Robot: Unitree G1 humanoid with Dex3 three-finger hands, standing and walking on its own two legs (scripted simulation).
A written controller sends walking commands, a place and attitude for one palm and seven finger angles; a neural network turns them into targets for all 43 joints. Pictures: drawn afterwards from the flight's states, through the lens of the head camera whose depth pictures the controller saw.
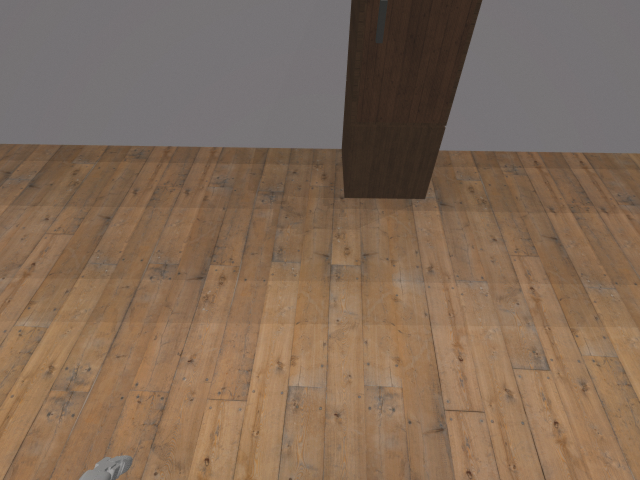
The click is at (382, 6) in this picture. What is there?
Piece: cupboard door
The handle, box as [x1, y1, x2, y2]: [375, 0, 387, 42]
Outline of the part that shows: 387,0 380,0 375,40 376,42 382,42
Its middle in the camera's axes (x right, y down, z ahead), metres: +0.19 -0.70 +1.23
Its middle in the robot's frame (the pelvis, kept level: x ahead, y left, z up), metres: +1.41 -0.12 +0.04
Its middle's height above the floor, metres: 0.81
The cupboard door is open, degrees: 0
